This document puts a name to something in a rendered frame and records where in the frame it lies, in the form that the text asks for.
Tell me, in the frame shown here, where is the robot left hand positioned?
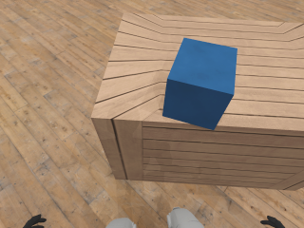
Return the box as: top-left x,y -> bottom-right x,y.
23,214 -> 47,228

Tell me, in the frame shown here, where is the pedestal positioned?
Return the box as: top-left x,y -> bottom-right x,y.
90,12 -> 304,191

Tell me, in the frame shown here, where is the left robot thigh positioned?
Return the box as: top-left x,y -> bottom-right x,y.
105,218 -> 137,228

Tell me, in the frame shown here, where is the robot right hand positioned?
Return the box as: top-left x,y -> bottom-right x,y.
260,216 -> 285,228

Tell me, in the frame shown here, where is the robot thigh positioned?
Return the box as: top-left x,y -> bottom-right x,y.
105,218 -> 137,228
166,208 -> 204,228

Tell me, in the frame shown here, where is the right robot thigh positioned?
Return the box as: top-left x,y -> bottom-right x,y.
166,208 -> 204,228

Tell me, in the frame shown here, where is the carton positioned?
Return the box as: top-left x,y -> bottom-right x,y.
162,37 -> 238,130

